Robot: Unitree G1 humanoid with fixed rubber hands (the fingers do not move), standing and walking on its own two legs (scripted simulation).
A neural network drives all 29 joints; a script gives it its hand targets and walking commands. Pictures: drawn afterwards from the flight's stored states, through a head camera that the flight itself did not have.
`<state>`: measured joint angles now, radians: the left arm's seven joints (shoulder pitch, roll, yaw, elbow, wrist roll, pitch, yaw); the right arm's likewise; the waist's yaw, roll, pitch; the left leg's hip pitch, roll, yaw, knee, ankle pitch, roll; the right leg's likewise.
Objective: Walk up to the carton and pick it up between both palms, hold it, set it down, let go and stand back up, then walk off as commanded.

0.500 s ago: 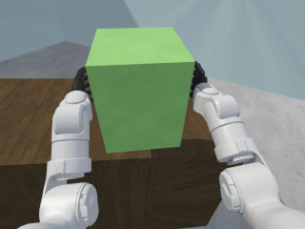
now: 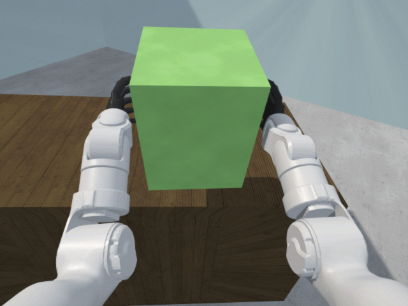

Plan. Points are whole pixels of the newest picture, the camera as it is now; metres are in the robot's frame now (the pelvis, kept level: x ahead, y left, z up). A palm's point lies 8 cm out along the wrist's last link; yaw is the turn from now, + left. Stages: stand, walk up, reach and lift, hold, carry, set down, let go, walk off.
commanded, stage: set down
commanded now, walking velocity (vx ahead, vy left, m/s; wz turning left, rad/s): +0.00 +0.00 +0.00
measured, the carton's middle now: (195, 111) +0.44 +0.02 +0.22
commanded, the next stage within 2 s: none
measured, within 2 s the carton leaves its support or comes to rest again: neither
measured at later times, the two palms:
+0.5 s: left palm (130, 121) +0.43 +0.15 +0.20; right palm (267, 124) +0.44 -0.14 +0.19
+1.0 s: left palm (131, 135) +0.42 +0.15 +0.16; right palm (264, 133) +0.44 -0.14 +0.17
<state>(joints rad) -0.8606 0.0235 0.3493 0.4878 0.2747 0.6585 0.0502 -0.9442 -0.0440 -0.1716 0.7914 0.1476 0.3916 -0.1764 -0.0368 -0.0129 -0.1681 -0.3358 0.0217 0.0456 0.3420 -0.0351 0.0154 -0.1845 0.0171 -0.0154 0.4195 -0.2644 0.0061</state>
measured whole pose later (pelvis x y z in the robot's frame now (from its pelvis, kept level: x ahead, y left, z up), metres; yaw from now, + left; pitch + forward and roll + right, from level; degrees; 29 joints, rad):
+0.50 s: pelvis +0.02 -0.01 +0.00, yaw +0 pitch +2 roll +0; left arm -0.86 0.02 0.35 0.52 0.28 0.49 0.08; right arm -0.95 -0.04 -0.18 0.88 0.12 0.15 -0.15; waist -0.01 -0.03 -0.07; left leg -0.33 0.03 0.05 0.34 -0.05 -0.01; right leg -0.18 0.03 -0.02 0.42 -0.28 0.00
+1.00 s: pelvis +0.02 -0.02 +0.00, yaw +0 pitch +2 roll +0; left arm -0.87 0.01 0.35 0.78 0.28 0.37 0.11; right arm -0.95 -0.03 -0.30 1.06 -0.01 0.07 -0.11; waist 0.03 -0.03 -0.10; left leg -0.33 0.04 0.05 0.34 -0.06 -0.01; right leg -0.18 0.03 -0.02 0.42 -0.28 0.00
